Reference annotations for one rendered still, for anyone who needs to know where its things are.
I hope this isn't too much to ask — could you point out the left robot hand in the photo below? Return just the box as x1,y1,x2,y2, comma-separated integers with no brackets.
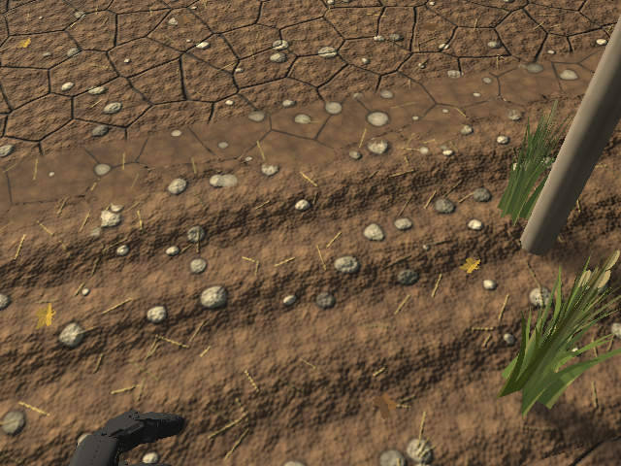
68,410,184,466

